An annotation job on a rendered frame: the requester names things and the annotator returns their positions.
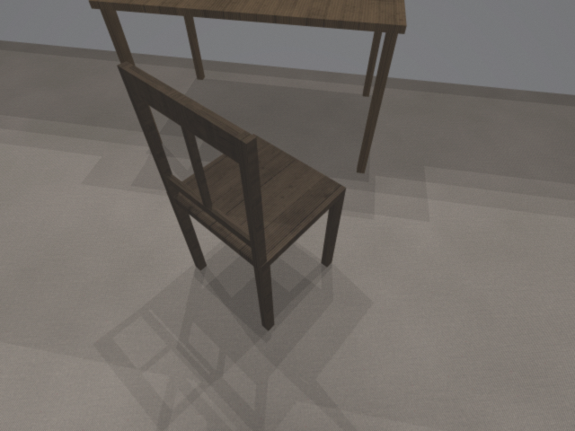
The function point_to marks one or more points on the table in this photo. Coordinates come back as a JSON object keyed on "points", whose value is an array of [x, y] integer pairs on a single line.
{"points": [[361, 15]]}

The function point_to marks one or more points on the chair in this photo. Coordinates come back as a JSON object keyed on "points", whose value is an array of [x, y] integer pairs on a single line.
{"points": [[254, 197]]}

